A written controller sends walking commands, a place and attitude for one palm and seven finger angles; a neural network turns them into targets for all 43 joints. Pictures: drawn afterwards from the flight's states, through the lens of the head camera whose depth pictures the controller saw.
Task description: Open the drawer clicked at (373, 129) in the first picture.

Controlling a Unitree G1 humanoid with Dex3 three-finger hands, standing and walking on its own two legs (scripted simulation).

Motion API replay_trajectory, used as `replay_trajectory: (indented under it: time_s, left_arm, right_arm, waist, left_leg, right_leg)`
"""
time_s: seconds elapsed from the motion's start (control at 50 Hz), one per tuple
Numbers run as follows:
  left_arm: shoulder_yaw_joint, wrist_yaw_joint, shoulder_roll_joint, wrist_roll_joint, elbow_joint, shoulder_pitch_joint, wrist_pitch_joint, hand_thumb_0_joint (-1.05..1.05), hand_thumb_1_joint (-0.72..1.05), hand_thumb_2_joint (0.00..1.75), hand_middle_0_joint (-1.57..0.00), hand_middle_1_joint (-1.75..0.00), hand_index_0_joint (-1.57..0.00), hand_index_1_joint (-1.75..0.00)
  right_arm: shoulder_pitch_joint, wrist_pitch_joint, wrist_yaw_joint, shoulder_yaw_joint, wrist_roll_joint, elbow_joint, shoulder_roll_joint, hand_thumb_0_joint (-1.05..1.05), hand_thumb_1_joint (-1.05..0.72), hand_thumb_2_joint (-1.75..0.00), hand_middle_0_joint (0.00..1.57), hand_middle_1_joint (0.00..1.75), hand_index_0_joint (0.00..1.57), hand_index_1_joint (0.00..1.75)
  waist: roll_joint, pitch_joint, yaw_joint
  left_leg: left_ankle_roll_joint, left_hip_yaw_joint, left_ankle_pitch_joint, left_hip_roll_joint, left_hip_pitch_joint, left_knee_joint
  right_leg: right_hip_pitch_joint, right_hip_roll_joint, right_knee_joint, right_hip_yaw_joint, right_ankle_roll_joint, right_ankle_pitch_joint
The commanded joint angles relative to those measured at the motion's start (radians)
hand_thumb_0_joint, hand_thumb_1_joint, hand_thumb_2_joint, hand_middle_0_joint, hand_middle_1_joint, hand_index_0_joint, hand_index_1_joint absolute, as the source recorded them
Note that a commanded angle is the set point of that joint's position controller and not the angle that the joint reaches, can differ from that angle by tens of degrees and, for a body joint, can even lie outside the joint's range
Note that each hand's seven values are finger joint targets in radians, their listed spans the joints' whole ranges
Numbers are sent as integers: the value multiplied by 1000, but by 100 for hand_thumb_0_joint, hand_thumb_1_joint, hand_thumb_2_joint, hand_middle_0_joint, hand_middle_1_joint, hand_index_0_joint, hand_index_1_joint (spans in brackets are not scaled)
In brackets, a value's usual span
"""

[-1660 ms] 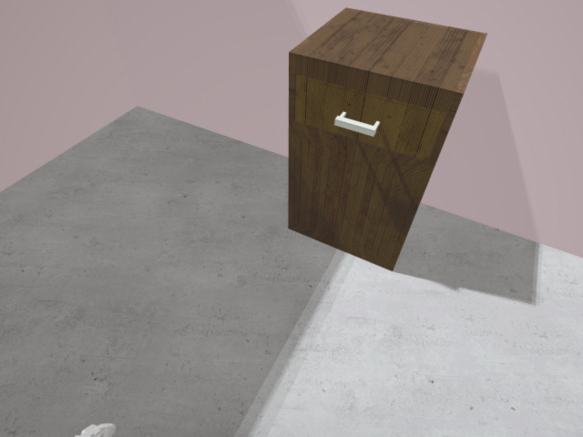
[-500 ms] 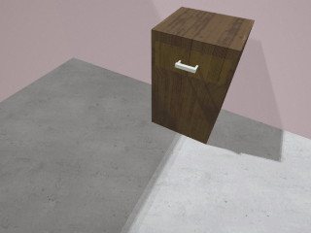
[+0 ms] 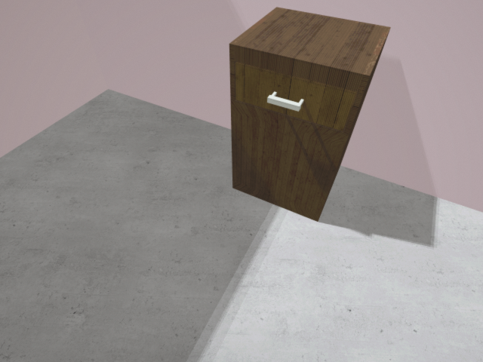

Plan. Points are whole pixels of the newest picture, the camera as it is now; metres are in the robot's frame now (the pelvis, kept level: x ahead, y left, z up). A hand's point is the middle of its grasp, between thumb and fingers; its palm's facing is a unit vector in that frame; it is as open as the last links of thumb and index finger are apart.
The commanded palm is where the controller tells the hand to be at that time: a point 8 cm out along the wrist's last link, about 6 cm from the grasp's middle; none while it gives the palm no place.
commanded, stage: turn to face it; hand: left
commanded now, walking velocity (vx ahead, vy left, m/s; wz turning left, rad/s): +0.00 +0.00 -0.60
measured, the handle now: (285, 100) +1.00 -0.09 -0.12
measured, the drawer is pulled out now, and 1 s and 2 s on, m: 0.00 0.00 0.00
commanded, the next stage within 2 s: take the last steps up to it in 0.72 s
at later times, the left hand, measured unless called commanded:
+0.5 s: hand out of the picture +0.04 +0.16 -0.17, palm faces -0.14 -0.96 -0.23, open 7.4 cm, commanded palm none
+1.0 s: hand out of the picture +0.09 +0.17 -0.17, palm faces -0.38 -0.90 -0.23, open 7.4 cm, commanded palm none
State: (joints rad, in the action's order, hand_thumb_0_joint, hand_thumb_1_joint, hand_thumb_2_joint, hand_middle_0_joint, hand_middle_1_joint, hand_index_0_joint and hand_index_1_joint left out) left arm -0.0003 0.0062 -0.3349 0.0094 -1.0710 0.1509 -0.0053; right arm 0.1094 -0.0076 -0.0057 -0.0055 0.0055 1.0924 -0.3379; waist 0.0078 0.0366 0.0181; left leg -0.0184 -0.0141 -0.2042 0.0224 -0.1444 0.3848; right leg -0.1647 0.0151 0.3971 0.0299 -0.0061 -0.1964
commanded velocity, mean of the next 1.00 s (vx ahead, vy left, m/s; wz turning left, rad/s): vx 0.06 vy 0.02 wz -0.29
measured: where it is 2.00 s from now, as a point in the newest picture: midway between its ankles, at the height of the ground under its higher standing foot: outside the picture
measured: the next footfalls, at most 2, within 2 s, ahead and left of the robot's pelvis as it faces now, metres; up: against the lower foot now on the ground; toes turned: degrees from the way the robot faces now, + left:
left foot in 0.66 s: +0.01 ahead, +0.13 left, +0.00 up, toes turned -17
right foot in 1.00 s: -0.06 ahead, -0.11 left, +0.00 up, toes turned -27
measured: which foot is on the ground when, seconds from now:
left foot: down 0.00-0.24, up 0.26-0.64, down 0.66-1.00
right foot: down 0.00-0.66, up 0.68-0.98, down 1.00-1.00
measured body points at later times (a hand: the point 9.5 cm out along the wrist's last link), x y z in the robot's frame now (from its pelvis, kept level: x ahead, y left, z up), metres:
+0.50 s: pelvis -0.03 -0.02 -0.01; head +0.00 -0.04 +0.44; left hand +0.05 +0.21 -0.15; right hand +0.00 -0.28 -0.16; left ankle -0.03 +0.14 -0.69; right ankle +0.01 -0.10 -0.74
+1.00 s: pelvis -0.05 +0.01 -0.01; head -0.04 +0.01 +0.44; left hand +0.11 +0.22 -0.16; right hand -0.14 -0.20 -0.17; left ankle -0.03 +0.14 -0.74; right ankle -0.10 -0.09 -0.74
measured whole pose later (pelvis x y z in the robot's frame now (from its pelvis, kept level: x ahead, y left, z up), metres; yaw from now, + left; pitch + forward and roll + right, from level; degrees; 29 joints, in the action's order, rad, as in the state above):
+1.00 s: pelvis -0.05 +0.01 -0.01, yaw -24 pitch -1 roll +0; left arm -0.05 -0.01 -0.21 0.03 -0.98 0.24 -0.03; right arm 0.32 -0.01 -0.02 -0.03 0.02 1.03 -0.18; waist 0.01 0.02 -0.02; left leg -0.01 -0.11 -0.35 0.06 -0.19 0.55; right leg -0.23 -0.02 0.56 -0.04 0.00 -0.36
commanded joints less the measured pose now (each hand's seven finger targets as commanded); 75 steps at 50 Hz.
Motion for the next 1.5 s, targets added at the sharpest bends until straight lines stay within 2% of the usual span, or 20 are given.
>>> replay_trajectory:
  time_s: [0.0,0.18,0.22,0.24,0.32,0.48,0.6,0.64,0.66,0.72,0.8,0.88,0.94,1.0,1.12,1.32,1.36,1.38,1.42,1.48]
  left_arm:
    - [-35,7,-107,6,90,20,-17,0,90,90,-20,-30,-20,-30]
    - [-73,-16,-35,13,165,172,-32,0,90,90,-20,-30,-20,-30]
    - [-102,3,-175,28,171,218,-6,0,90,90,-20,-30,-20,-30]
    - [-101,14,-155,13,177,230,-7,0,90,90,-20,-30,-20,-30]
    - [-89,18,-71,12,215,92,-3,0,90,90,-20,-30,-20,-30]
    - [-106,15,-57,19,187,168,-12,0,90,90,-20,-30,-20,-30]
    - [-105,15,-49,16,207,82,-27,0,90,90,-20,-30,-20,-30]
    - [-89,2,38,5,237,74,-31,0,90,90,-20,-30,-20,-30]
    - [-98,1,17,14,244,59,-33,0,90,90,-20,-30,-20,-30]
    - [-111,-14,8,26,185,120,-42,0,90,90,-20,-30,-20,-30]
    - [-79,-15,57,14,192,64,-35,0,90,90,-20,-30,-20,-30]
    - [-56,-21,89,17,190,22,-18,0,90,90,-20,-30,-20,-30]
    - [-55,-22,87,18,132,125,6,0,90,90,-20,-30,-20,-30]
    - [-95,7,-99,14,57,363,33,0,90,90,-20,-30,-20,-30]
    - [-70,18,24,19,58,221,65,0,90,90,-20,-30,-20,-30]
    - [-86,16,-3,29,-3,247,65,0,90,90,-20,-30,-20,-30]
    - [-76,7,47,22,-5,273,54,0,90,90,-20,-30,-20,-30]
    - [-68,1,114,8,16,303,48,0,90,90,-20,-30,-20,-30]
    - [-60,2,124,12,72,209,49,0,90,90,-20,-30,-20,-30]
    - [-70,-19,126,24,48,170,46,0,90,90,-20,-30,-20,-30]
  right_arm:
    - [51,6,-21,-33,6,-77,-100,0,-90,-90,20,30,20,30]
    - [-30,15,-21,-81,12,-201,-112,0,-90,-90,20,30,20,30]
    - [-11,28,-16,-66,4,-241,4,0,-90,-90,20,30,20,30]
    - [-30,41,-22,-70,4,-237,-33,0,-90,-90,20,30,20,30]
    - [55,30,-14,-74,7,-184,3,0,-90,-90,20,30,20,30]
    - [41,24,-24,-68,2,-191,45,0,-90,-90,20,30,20,30]
    - [212,3,-36,-62,-8,-150,44,0,-90,-90,20,30,20,30]
    - [214,-5,-39,-80,12,-168,-67,0,-90,-90,20,30,20,30]
    - [149,3,-36,-81,13,-202,-88,0,-90,-90,20,30,20,30]
    - [35,-7,-42,-54,18,-219,-4,0,-90,-90,20,30,20,30]
    - [149,-13,-43,-58,22,-168,0,0,-90,-90,20,30,20,30]
    - [251,-11,-30,-65,28,-109,-27,0,-90,-90,20,30,20,30]
    - [248,-9,-19,-56,21,-83,-6,0,-90,-90,20,30,20,30]
    - [138,-18,0,-44,19,-153,55,0,-90,-90,20,30,20,30]
    - [191,4,32,-59,23,-96,105,0,-90,-90,20,30,20,30]
    - [180,-22,50,-65,11,-128,113,0,-90,-90,20,30,20,30]
    - [401,-39,27,-80,22,-54,31,0,-90,-90,20,30,20,30]
    - [511,-48,11,-105,35,-24,-81,0,-90,-90,20,30,20,30]
    - [477,-36,-9,-96,23,-23,-88,0,-90,-90,20,30,20,30]
    - [281,-56,-13,-57,21,-59,64,0,-90,-90,20,30,20,30]
  waist:
    - [-6,-43,-27]
    - [118,-38,48]
    - [-365,-46,50]
    - [-291,-45,70]
    - [-107,-88,-16]
    - [-156,-111,27]
    - [-136,-120,-50]
    - [233,-48,-57]
    - [256,2,-43]
    - [114,23,30]
    - [148,-9,-26]
    - [174,-6,-63]
    - [105,2,-8]
    - [-256,-6,105]
    - [-124,101,-9]
    - [-142,90,-32]
    - [75,-20,-113]
    - [355,-96,-132]
    - [283,-93,-119]
    - [111,48,-48]
  left_leg:
    - [25,29,113,131,30,11]
    - [114,17,135,283,-174,128]
    - [-34,-106,-356,-10,-421,612]
    - [-19,55,-362,8,-381,709]
    - [-31,45,-171,35,-350,716]
    - [-23,19,-214,-5,-281,439]
    - [21,12,-89,-18,43,27]
    - [123,349,-211,286,139,-179]
    - [191,423,-235,413,-65,-227]
    - [159,189,0,252,-172,-156]
    - [181,95,354,232,31,-47]
    - [189,123,140,264,19,-76]
    - [126,84,-111,199,-125,0]
    - [13,-67,-407,38,-558,516]
    - [-9,-41,-77,102,-464,607]
    - [9,-111,-42,71,-174,237]
    - [24,-90,-81,73,143,103]
    - [100,277,-179,330,256,-43]
    - [183,466,-373,428,178,-185]
    - [142,226,-286,314,-99,-219]
  right_leg:
    - [-110,-98,41,113,-17,205]
    - [-67,-43,269,-5,5,-112]
    - [-8,-337,-86,536,-125,265]
    - [-86,-342,-159,580,-147,174]
    - [-52,-217,-81,362,-172,143]
    - [3,-183,-93,408,-178,130]
    - [-195,-109,-71,384,-92,-43]
    - [-483,83,243,157,-3,-247]
    - [-441,67,476,55,32,-293]
    - [-383,25,746,48,48,-175]
    - [-380,-16,552,-20,58,-215]
    - [-230,-17,325,-98,30,-267]
    - [19,-5,58,-125,8,-127]
    - [256,-451,-225,462,-195,-334]
    - [-7,-328,-256,127,-132,-184]
    - [-92,-302,-131,-9,-83,-158]
    - [-183,-185,229,-120,-41,-65]
    - [-363,-52,564,-210,5,-326]
    - [-507,-76,893,-71,-25,-365]
    - [-453,-154,855,-58,-16,-159]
